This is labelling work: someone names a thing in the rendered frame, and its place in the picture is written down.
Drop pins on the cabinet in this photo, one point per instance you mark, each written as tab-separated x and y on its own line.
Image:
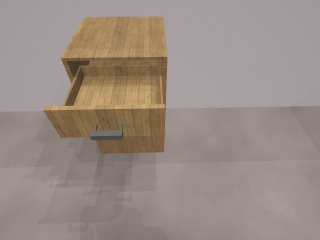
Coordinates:
121	40

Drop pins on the drawer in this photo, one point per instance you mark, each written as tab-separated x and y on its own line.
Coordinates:
108	95

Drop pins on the handle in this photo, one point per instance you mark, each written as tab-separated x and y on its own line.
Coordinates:
106	134

